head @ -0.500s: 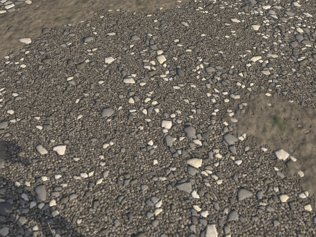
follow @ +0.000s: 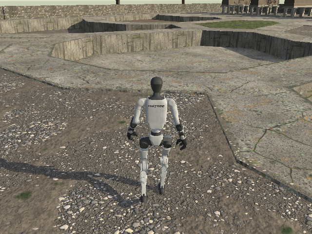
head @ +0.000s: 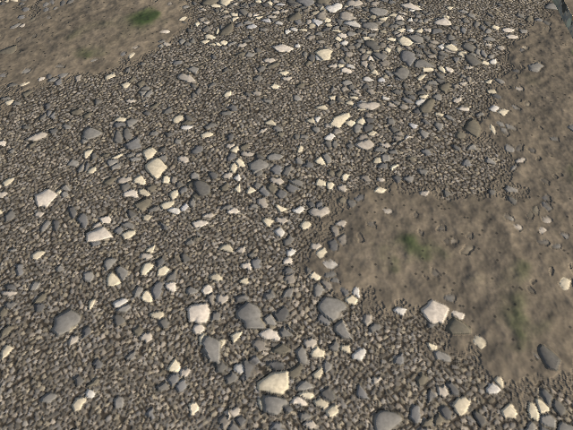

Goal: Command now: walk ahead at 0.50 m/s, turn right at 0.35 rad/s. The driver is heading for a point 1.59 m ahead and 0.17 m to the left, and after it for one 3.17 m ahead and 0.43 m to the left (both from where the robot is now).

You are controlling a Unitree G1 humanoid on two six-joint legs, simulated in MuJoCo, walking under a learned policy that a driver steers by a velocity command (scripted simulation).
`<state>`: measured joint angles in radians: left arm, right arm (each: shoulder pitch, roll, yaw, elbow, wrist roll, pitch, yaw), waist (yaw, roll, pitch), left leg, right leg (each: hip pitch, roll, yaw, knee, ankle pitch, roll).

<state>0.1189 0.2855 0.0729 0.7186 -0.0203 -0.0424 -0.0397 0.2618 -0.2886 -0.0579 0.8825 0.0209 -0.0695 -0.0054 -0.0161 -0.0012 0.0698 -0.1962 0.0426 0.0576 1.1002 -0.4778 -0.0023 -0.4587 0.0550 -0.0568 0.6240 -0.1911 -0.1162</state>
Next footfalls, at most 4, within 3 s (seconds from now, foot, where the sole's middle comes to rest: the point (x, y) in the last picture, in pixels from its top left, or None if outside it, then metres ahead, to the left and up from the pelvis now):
0.46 left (239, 420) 0.46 0.14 -0.76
0.90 right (339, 358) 0.60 -0.09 -0.76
1.92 left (236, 256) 0.89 0.16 -0.76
2.50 right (321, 167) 1.21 -0.08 -0.76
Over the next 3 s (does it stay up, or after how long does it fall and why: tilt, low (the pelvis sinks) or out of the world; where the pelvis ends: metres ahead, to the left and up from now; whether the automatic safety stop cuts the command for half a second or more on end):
stays up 1.30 0.03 0.00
